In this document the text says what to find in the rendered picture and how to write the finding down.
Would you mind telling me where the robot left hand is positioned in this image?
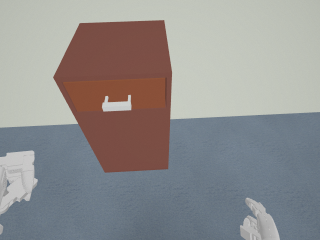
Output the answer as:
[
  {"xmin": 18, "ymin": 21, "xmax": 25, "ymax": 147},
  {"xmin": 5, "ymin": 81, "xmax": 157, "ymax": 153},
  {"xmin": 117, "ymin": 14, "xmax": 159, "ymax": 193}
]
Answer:
[{"xmin": 0, "ymin": 150, "xmax": 38, "ymax": 215}]

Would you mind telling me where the cabinet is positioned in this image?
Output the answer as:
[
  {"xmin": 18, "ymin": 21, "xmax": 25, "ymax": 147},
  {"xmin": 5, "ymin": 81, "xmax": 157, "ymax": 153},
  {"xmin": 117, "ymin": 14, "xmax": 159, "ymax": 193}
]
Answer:
[{"xmin": 53, "ymin": 20, "xmax": 172, "ymax": 173}]

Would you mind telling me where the robot right hand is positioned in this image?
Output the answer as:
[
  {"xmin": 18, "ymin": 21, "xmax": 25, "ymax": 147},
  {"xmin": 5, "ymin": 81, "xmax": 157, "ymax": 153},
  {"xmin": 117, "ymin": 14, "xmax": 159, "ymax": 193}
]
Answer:
[{"xmin": 240, "ymin": 198, "xmax": 280, "ymax": 240}]

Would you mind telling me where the drawer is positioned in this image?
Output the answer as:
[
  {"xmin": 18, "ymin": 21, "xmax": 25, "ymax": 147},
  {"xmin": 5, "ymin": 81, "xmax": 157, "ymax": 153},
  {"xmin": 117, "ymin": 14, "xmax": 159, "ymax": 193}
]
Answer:
[{"xmin": 63, "ymin": 77, "xmax": 166, "ymax": 112}]

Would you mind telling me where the handle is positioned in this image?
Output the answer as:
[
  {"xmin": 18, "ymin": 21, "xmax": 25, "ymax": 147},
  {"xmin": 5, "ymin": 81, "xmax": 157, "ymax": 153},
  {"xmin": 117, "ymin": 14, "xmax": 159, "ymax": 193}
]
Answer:
[{"xmin": 102, "ymin": 95, "xmax": 132, "ymax": 112}]

